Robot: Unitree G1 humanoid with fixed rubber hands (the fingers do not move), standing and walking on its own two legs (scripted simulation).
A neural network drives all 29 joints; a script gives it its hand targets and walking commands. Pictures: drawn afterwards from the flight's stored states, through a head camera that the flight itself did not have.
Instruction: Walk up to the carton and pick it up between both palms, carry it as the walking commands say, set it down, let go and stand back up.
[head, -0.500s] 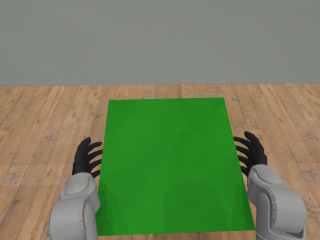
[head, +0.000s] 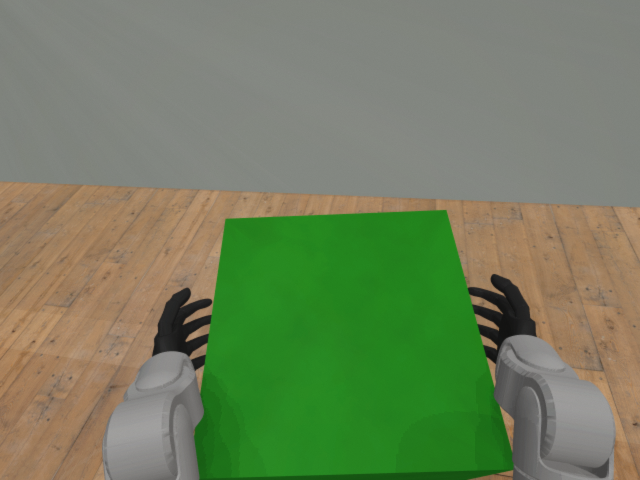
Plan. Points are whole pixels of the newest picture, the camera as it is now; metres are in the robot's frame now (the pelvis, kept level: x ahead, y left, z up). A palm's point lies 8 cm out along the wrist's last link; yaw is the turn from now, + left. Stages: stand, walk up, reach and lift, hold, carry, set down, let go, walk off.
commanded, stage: carry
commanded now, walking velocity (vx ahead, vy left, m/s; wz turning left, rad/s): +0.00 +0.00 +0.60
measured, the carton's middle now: (340, 351) +0.29 -0.01 +0.02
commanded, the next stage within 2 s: none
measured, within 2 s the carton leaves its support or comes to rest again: neither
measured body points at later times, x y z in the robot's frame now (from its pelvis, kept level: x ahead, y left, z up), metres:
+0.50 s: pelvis +0.06 +0.07 -0.02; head +0.10 +0.07 +0.43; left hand +0.28 +0.31 +0.07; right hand +0.37 -0.04 +0.06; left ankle +0.09 +0.18 -0.74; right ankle +0.06 -0.05 -0.70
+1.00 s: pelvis +0.08 +0.08 -0.02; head +0.06 +0.07 +0.43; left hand +0.28 +0.32 +0.08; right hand +0.37 -0.03 +0.08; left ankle +0.06 +0.21 -0.74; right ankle +0.08 -0.05 -0.74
